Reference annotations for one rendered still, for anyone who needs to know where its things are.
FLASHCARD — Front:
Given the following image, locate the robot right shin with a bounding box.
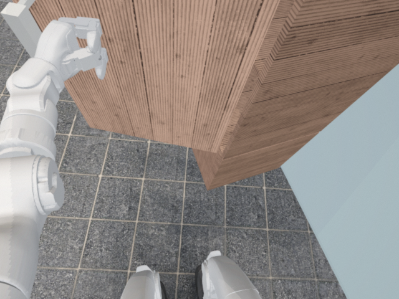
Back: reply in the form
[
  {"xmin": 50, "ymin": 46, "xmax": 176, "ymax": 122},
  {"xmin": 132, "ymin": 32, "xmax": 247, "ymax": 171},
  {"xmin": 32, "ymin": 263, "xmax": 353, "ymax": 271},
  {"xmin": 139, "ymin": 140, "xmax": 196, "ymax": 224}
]
[{"xmin": 202, "ymin": 250, "xmax": 221, "ymax": 299}]

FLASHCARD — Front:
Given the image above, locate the robot left hand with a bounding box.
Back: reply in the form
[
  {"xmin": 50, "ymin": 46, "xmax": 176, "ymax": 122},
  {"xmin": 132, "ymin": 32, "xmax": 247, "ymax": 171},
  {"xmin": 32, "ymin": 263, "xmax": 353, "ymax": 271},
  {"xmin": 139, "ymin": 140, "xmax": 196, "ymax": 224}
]
[{"xmin": 34, "ymin": 16, "xmax": 108, "ymax": 82}]

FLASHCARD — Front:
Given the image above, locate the cupboard door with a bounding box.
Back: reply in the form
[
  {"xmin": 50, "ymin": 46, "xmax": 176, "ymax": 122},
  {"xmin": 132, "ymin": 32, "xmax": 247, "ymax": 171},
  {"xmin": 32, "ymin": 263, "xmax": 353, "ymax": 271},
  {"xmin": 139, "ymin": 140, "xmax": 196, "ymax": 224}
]
[{"xmin": 12, "ymin": 0, "xmax": 280, "ymax": 153}]

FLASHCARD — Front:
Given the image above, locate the left robot upper arm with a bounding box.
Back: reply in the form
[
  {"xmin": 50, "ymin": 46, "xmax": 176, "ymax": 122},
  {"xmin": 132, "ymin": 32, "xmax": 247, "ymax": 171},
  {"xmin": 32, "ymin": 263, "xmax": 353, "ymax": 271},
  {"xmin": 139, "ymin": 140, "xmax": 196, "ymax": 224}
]
[{"xmin": 0, "ymin": 154, "xmax": 64, "ymax": 299}]

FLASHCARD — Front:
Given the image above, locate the handle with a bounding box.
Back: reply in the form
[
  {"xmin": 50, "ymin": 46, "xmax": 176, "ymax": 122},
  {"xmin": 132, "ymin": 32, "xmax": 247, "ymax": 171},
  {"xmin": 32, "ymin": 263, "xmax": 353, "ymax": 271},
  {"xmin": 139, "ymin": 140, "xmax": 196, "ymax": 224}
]
[{"xmin": 1, "ymin": 0, "xmax": 42, "ymax": 58}]

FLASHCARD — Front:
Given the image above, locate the robot right thigh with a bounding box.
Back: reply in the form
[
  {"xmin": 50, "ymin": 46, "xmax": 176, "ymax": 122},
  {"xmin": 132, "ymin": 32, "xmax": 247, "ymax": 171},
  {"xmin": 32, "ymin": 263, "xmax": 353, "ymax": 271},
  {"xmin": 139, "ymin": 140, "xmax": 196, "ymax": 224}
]
[{"xmin": 201, "ymin": 255, "xmax": 262, "ymax": 299}]

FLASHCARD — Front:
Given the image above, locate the left robot forearm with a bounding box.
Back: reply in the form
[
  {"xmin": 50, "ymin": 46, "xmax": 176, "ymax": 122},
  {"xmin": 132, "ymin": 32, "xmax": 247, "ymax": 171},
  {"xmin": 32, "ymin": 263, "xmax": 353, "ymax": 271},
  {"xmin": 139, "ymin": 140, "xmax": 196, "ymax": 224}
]
[{"xmin": 0, "ymin": 57, "xmax": 65, "ymax": 161}]

